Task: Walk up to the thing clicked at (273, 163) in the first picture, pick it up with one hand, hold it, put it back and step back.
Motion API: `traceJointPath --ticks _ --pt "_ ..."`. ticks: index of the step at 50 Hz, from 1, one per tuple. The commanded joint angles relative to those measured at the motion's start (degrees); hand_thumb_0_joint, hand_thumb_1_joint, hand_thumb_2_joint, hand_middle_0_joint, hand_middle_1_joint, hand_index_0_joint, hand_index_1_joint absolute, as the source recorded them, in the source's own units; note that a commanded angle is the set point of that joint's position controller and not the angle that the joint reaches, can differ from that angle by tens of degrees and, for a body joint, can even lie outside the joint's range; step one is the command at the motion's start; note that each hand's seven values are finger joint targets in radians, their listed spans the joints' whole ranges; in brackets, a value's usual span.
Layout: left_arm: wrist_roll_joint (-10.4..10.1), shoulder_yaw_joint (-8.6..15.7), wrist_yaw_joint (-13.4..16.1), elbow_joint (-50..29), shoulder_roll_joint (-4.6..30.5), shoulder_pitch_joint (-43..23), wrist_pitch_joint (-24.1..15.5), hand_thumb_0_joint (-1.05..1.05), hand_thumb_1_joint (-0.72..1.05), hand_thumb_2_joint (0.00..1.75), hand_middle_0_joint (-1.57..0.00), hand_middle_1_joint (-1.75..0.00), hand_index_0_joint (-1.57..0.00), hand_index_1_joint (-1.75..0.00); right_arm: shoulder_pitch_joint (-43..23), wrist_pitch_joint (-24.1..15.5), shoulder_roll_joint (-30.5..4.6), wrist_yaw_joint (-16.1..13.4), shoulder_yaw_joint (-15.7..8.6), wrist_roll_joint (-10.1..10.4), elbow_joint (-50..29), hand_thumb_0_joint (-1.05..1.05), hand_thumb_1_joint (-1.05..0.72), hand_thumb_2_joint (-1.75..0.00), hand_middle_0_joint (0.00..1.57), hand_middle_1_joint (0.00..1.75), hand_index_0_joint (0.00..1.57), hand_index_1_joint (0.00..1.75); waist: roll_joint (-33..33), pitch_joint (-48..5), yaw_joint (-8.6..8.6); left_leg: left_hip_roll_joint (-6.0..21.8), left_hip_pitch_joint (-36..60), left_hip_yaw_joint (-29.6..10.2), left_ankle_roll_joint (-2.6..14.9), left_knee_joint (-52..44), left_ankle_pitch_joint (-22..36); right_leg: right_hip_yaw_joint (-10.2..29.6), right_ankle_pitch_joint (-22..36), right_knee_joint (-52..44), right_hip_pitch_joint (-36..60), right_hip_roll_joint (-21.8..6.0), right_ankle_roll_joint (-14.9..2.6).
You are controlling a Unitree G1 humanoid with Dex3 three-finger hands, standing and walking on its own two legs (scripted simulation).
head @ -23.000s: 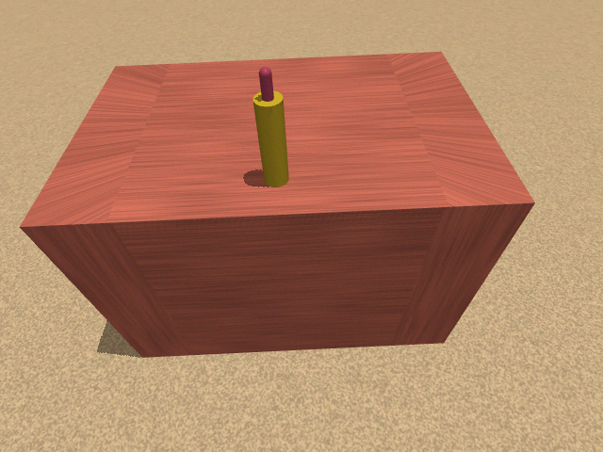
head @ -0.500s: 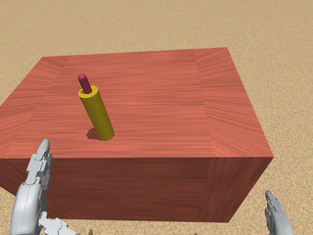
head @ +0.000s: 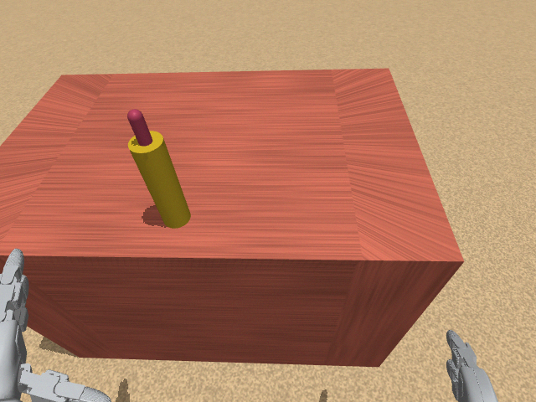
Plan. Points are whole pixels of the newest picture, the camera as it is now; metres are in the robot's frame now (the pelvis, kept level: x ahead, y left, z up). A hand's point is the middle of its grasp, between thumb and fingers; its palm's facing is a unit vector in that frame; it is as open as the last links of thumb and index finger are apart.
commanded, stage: home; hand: left
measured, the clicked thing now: (158, 173) +0.47 +0.22 +0.08
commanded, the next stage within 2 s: none
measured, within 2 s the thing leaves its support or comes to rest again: neither
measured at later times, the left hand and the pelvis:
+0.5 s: hand (175, 368) +0.19 +0.18 -0.08, palm faces +0.04 -0.98 -0.18, open 17.4 cm; pelvis +0.02 +0.01 -0.01, yaw -1 degrees
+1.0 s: hand (148, 397) +0.16 +0.23 -0.12, palm faces -0.06 -0.93 -0.37, open 17.5 cm; pelvis +0.01 +0.01 -0.01, yaw +0 degrees
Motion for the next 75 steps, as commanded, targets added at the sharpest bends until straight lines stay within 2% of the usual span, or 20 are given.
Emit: traceJointPath --ticks 1,8,11,15,20,21,23,24,25,29,31,41,42,43,48,50,57,62,66,75 --pt "0.49 -0.58 1.13 -8.54 6.00 -3.36 -3.30 0.00 -0.51 0.09 -0.06 -0.06 -0.06 -0.06 -9.02 -4.34 -0.77 -0.53 4.17 -0.41 -11.03 0.00 -0.17 -0.52 0.13 0.19 0.13 0.19 0.51 -4.10 0.57 -1.87 -0.77 3.15 2.49 -7.79 0.36 -2.84 0.98 -8.67 1.84 1.13 -0.53" --pt "2.02 -5.26 1.53 -2.80 3.86 -1.47 0.20 0.00 -0.50 0.09 -0.06 -0.06 -0.06 -0.06 -1.75 -3.77 -7.79 -1.44 -2.35 -1.46 -6.68 0.00 -0.67 -0.77 0.18 0.26 0.18 0.26 1.95 -7.57 -2.68 -0.74 2.34 2.34 1.49 -6.21 9.78 -3.88 10.07 -5.56 1.07 2.51 -1.16" --pt "2.30 -8.69 1.26 0.80 2.13 -4.28 2.25 0.00 -0.55 0.06 -0.05 -0.05 -0.05 -0.05 -2.46 -3.67 -6.58 -1.10 -1.58 -1.28 -5.90 0.00 -0.84 -0.87 0.20 0.29 0.20 0.29 1.65 -5.63 -3.24 0.04 0.99 1.43 1.11 -6.12 10.08 -4.51 9.61 -4.77 -1.15 2.96 -1.34" --pt "2.86 -15.09 0.83 8.37 -2.49 -7.71 3.76 0.00 -0.54 0.06 -0.05 -0.05 -0.05 -0.05 -7.41 -3.58 -1.74 -0.40 4.15 -0.97 -9.45 0.00 -0.90 -0.90 0.20 0.30 0.20 0.30 -1.75 -5.42 -2.79 0.00 -2.59 1.03 1.57 -4.72 5.70 -4.33 6.25 -4.33 -2.05 2.55 -1.19" --pt "3.34 -14.00 2.00 14.25 -0.45 -5.22 5.75 0.00 -0.53 0.07 -0.05 -0.05 -0.05 -0.05 -5.81 -2.26 -5.52 -1.21 2.08 -1.48 -14.22 0.00 -0.90 -0.90 0.20 0.30 0.20 0.30 1.32 -12.35 -1.76 -0.13 -0.91 2.39 0.75 -2.64 11.79 -3.24 10.44 -2.83 1.46 2.34 -1.61" --pt "3.13 -13.38 2.35 8.38 1.75 -9.30 5.63 0.00 -0.55 0.05 -0.05 -0.05 -0.05 -0.05 -5.26 -1.62 -4.39 -1.09 3.21 -1.55 -13.55 0.00 -0.90 -0.90 0.20 0.30 0.20 0.30 4.48 -14.25 -0.80 -0.32 -0.99 2.49 0.61 -2.47 12.54 -2.94 11.28 -2.59 2.44 2.20 -1.85" --pt "3.13 -12.90 2.98 11.59 1.95 -8.30 6.77 0.00 -0.53 0.07 -0.05 -0.05 -0.05 -0.05 -5.35 -0.89 -5.50 -1.44 2.08 -1.70 -13.84 0.00 -0.90 -0.90 0.20 0.30 0.20 0.30 3.93 -13.16 -0.84 -0.11 -1.79 2.62 0.38 -2.17 13.04 -2.84 11.34 -2.40 2.57 2.35 -1.92" --pt "3.24 -7.14 4.87 2.66 6.89 -9.99 6.51 0.00 -0.55 0.06 -0.05 -0.05 -0.05 -0.05 -5.13 -0.30 -6.84 -1.92 2.33 -1.46 -1.43 0.00 -0.90 -0.91 0.20 0.30 0.20 0.30 7.30 -16.34 0.01 -0.51 -0.03 2.22 0.18 -0.43 14.41 -2.66 13.21 -1.63 3.89 2.76 -2.09" --pt "3.35 -12.41 4.84 9.70 1.59 -5.12 8.01 0.00 -0.54 0.07 -0.05 -0.06 -0.05 -0.05 -5.52 -0.21 -6.52 -2.33 2.69 -1.38 -3.09 0.00 -0.90 -0.91 0.20 0.30 0.20 0.30 4.12 -12.71 -2.05 -0.38 -1.31 2.53 0.43 -0.71 12.79 -2.80 12.09 -2.51 2.74 3.01 -1.81" --pt "2.88 -17.97 5.29 13.83 -4.36 -2.94 10.37 0.00 -0.57 0.05 -0.05 -0.05 -0.05 -0.05 -8.38 -0.03 -5.89 -2.69 3.36 -0.90 -2.74 0.00 -0.90 -0.91 0.20 0.30 0.20 0.30 0.24 -5.70 -3.63 -0.21 -4.51 2.83 1.25 -0.54 8.20 -3.29 9.50 -3.69 -1.24 3.14 -1.39" --pt "3.16 -17.34 5.55 8.48 -1.93 -7.97 10.12 0.00 -0.56 0.06 -0.05 -0.05 -0.05 -0.05 -8.80 0.26 -6.42 -2.68 3.13 -0.91 -1.92 0.00 -0.90 -0.91 0.20 0.30 0.20 0.30 0.84 -5.46 -3.75 -0.12 -5.02 2.74 1.22 -0.28 7.00 -3.37 8.29 -3.62 -2.73 3.20 -1.40" --pt "3.58 -15.36 6.71 4.37 0.08 -6.79 12.82 0.00 -0.58 0.04 -0.05 -0.05 -0.05 -0.05 -9.89 0.16 -6.67 -3.16 2.85 -1.28 -0.95 0.00 -0.90 -0.91 0.20 0.30 0.20 0.30 -0.27 -12.69 -3.00 0.05 -3.00 2.26 1.36 1.77 10.94 -3.31 11.78 -1.41 -0.08 3.38 -1.30" --pt "8.99 -13.61 4.71 24.47 10.74 -10.25 11.65 0.00 -0.55 0.06 -0.05 -0.05 -0.05 -0.05 -10.20 1.76 -16.17 -1.11 0.29 -6.71 11.01 0.00 -0.90 -0.91 0.20 0.30 0.20 0.30 -2.85 -9.74 -2.88 3.06 1.53 -2.98 3.77 2.05 19.42 0.97 19.20 0.72 5.13 -1.99 -4.63" --pt "8.94 -13.17 3.78 28.42 10.83 -8.56 11.43 0.00 -0.61 0.02 -0.04 -0.04 -0.04 -0.04 -9.18 2.74 -16.25 -0.37 -0.02 -7.47 12.20 0.00 -0.90 -0.90 0.20 0.30 0.20 0.30 -2.70 -13.11 -2.60 3.22 3.60 -2.91 5.07 2.54 21.52 2.23 20.78 1.89 5.83 -2.12 -5.58" --pt "7.13 -15.72 1.62 35.13 10.50 -13.78 10.04 0.00 -0.57 0.04 -0.05 -0.05 -0.05 -0.05 -12.58 3.32 -15.60 2.21 0.95 -4.82 14.79 0.00 -0.90 -0.90 0.20 0.30 0.20 0.30 -0.45 -4.72 -2.28 2.93 1.10 -3.89 5.52 -2.07 10.50 4.09 10.08 -3.44 1.63 -2.45 -5.79" --pt "6.82 -15.90 1.37 38.71 11.65 -14.83 10.00 0.00 -0.57 0.04 -0.05 -0.05 -0.05 -0.05 -12.66 3.41 -15.73 2.59 0.87 -4.30 16.70 0.00 -0.90 -0.90 0.20 0.30 0.20 0.30 -1.00 -4.85 -2.52 3.01 2.27 -4.46 5.04 -2.32 12.13 3.88 12.30 -4.20 2.87 -2.46 -5.67" --pt "6.53 -16.62 0.96 49.16 13.30 -17.57 10.12 0.00 -0.60 0.03 -0.05 -0.04 -0.05 -0.04 -14.60 4.43 -17.37 3.03 1.15 -4.45 23.12 0.00 -0.90 -0.90 0.20 0.30 0.20 0.30 0.38 0.62 -2.16 3.24 1.92 -6.29 4.98 -9.06 3.68 4.32 4.04 -10.47 4.18 -2.29 -5.14" --pt "6.25 -17.05 0.83 55.35 14.88 -18.32 10.23 0.00 -0.59 0.03 -0.05 -0.05 -0.05 -0.05 -13.92 4.80 -17.85 3.12 1.87 -4.07 27.76 0.00 -0.90 -0.90 0.20 0.30 0.20 0.30 -1.63 -0.98 -2.77 2.97 7.72 -5.48 4.22 -10.84 5.06 5.81 5.07 -15.58 6.42 -3.87 -5.06" --pt "5.96 -17.37 0.62 58.92 15.83 -19.85 10.92 0.00 -0.60 0.03 -0.05 -0.04 -0.05 -0.04 -13.91 5.28 -18.71 3.31 2.35 -4.20 30.85 0.00 -0.90 -0.90 0.20 0.30 0.20 0.30 -1.25 3.22 -2.95 3.29 7.30 -6.42 4.01 -16.37 -2.23 6.45 -6.03 -21.19 5.11 -3.65 -4.30" --pt "5.59 -17.51 0.09 65.31 15.92 -19.18 11.16 0.00 -0.59 0.03 -0.05 -0.04 -0.05 -0.04 -13.59 5.32 -19.43 3.40 2.89 -3.74 35.33 0.00 -0.90 -0.90 0.20 0.30 0.20 0.30 -0.87 4.23 -2.19 3.95 6.96 -7.10 3.49 -22.00 -4.83 6.00 -6.22 -24.60 9.41 -3.42 -3.33"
